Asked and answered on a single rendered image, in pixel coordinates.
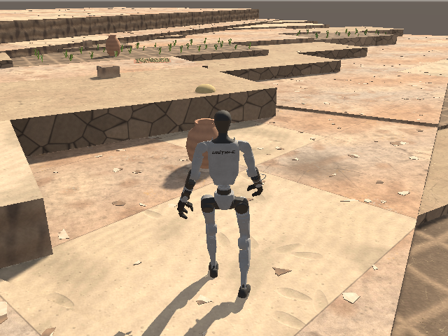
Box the right robot hand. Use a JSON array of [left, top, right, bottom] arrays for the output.
[[247, 184, 263, 197]]

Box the robot left upper arm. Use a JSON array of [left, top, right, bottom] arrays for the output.
[[189, 141, 209, 181]]

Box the robot left thigh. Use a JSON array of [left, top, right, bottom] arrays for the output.
[[201, 195, 217, 236]]

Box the right robot forearm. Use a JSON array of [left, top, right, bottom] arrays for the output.
[[251, 167, 263, 188]]

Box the right robot foot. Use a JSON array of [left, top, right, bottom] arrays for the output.
[[238, 284, 251, 298]]

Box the left robot forearm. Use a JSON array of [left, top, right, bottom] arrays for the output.
[[180, 170, 196, 203]]

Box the left robot hand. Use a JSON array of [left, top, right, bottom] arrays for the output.
[[177, 200, 193, 219]]

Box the robot right upper arm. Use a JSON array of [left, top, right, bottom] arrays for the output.
[[238, 140, 258, 177]]

